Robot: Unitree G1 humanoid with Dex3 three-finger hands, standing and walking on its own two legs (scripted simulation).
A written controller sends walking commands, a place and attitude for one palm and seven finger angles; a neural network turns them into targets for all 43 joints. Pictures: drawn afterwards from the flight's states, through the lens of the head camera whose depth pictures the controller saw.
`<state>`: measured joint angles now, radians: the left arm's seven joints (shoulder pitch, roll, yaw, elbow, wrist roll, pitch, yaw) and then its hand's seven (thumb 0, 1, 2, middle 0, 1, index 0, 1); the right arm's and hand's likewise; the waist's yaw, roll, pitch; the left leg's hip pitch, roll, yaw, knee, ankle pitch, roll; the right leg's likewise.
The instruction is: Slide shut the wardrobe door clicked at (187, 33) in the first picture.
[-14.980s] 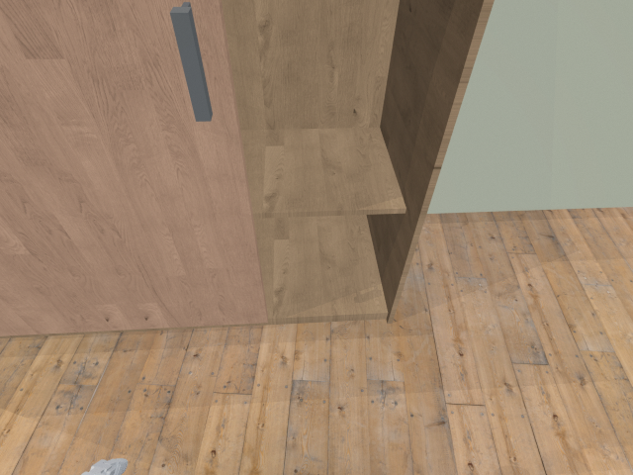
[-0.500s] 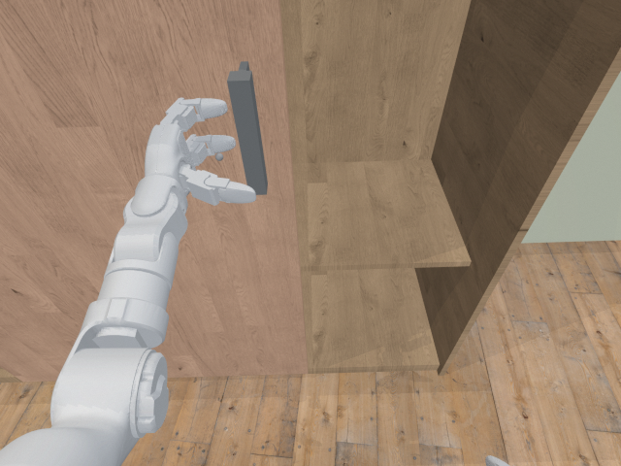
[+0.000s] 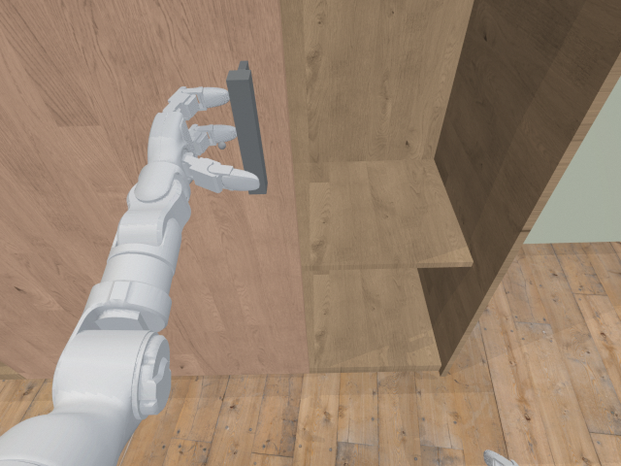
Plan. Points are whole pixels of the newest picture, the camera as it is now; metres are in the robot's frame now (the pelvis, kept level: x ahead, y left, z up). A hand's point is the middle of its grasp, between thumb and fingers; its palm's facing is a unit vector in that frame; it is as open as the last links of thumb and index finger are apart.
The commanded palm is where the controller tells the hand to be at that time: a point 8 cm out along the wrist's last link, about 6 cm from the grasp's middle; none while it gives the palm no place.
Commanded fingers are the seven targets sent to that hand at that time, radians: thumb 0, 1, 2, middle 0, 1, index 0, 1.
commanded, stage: feel for the door with the fingertips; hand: left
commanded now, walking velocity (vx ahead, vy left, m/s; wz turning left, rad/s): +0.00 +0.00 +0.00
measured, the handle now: (251, 130) +0.51 +0.08 +0.19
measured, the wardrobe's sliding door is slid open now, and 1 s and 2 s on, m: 0.43 0.43 0.43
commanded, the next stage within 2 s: slide the fingers in behind the handle in 0.20 s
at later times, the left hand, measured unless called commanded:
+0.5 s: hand (220, 145) +0.47 +0.12 +0.20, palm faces +0.03 -1.00 +0.00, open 13.9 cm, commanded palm +0.45 +0.17 +0.20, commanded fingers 0.00 -0.50 0.30 -0.30 -1.20 -0.30 -1.20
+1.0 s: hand (241, 144) +0.46 +0.09 +0.20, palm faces +0.02 -1.00 +0.00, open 14.0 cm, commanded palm +0.44 +0.15 +0.20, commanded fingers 0.00 -0.50 0.30 -0.30 -1.20 -0.30 -1.20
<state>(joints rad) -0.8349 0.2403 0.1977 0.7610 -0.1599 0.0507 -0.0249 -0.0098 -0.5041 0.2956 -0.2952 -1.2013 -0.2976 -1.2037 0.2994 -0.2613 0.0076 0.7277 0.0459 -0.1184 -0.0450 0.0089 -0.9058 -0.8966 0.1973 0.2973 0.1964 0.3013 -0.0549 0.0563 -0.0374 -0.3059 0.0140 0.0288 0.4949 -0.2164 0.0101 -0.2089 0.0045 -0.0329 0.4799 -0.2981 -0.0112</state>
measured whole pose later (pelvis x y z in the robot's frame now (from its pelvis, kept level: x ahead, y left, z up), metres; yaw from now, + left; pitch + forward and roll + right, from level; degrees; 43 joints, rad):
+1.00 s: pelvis +0.00 +0.01 +0.00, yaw -1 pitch +3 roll +0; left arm -0.90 0.21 0.21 0.86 -0.11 0.00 0.04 -0.01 -0.50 0.30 -0.34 -1.23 -0.31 -1.21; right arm 0.32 -0.25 0.01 0.73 0.03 -0.14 -0.03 0.01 -0.91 -0.90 0.20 0.30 0.20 0.30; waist -0.08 0.05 -0.04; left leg -0.34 0.02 0.05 0.51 -0.22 0.02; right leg -0.25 0.00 -0.01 0.50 -0.30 0.00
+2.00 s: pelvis +0.01 +0.00 +0.00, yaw +0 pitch +2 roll +0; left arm -0.79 0.25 0.21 0.73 -0.16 0.06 -0.03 -0.01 -0.50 0.30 -0.30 -1.20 -0.30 -1.20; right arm 0.30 -0.26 0.01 0.71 0.05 -0.10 -0.05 0.01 -0.91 -0.90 0.20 0.30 0.20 0.30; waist -0.06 0.05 -0.04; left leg -0.30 0.01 0.04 0.50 -0.23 0.02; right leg -0.20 0.00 -0.02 0.47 -0.30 0.00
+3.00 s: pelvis +0.00 +0.00 +0.00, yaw +0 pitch +1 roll +0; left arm -0.76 0.30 0.24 0.71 -0.17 0.05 -0.07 -0.01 -0.50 0.30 -0.30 -1.20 -0.30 -1.20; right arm 0.32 -0.27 0.02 0.72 0.05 -0.11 -0.06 0.01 -0.91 -0.90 0.20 0.30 0.20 0.30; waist -0.06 0.06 -0.03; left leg -0.29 0.02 0.03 0.49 -0.22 0.01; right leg -0.19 0.01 -0.03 0.47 -0.29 -0.01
